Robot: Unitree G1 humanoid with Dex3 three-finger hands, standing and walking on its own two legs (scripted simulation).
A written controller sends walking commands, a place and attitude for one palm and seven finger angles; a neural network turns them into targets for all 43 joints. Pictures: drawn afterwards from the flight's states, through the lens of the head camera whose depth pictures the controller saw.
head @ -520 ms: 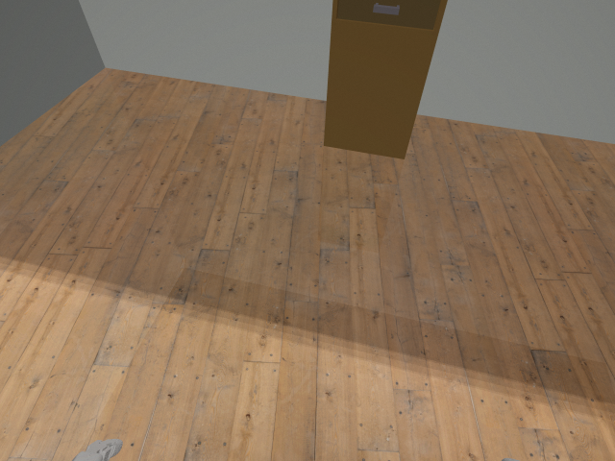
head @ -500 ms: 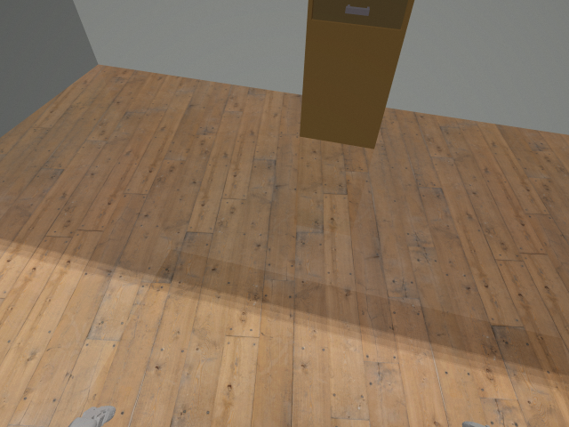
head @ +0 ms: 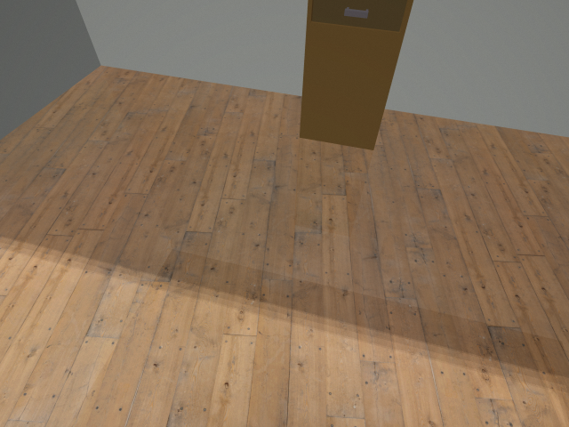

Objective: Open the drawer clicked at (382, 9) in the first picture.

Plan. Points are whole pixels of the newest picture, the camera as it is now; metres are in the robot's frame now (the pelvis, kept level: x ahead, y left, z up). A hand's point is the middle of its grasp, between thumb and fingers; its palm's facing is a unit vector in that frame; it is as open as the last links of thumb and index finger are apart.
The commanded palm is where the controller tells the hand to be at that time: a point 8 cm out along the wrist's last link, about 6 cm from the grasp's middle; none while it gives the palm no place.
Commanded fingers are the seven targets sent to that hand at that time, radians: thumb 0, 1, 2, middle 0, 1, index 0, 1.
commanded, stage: stand and wait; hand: left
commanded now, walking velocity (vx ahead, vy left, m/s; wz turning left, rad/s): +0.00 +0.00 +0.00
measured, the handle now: (356, 11) +1.70 -0.21 -0.05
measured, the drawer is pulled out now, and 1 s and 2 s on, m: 0.00 0.00 0.00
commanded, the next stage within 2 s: look at it before walking up in 0.48 s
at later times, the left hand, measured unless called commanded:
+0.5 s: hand out of the picture +0.07 +0.24 -0.15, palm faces -0.04 -0.94 -0.33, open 7.4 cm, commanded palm none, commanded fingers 0.00 0.90 0.90 -0.20 -0.30 -0.20 -0.30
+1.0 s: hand out of the picture +0.05 +0.24 -0.16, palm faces -0.04 -0.94 -0.33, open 7.4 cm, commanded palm none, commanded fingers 0.00 0.90 0.90 -0.20 -0.30 -0.20 -0.30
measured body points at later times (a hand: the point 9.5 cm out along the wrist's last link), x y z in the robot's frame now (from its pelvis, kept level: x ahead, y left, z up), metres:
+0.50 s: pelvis -0.01 -0.01 +0.00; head -0.01 -0.01 +0.45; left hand +0.07 +0.28 -0.13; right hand +0.06 -0.30 -0.13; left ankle -0.02 +0.12 -0.74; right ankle -0.01 -0.13 -0.74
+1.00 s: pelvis -0.01 -0.01 +0.00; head +0.00 -0.01 +0.45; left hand +0.05 +0.29 -0.13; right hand +0.07 -0.30 -0.13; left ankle -0.02 +0.12 -0.74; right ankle -0.01 -0.13 -0.74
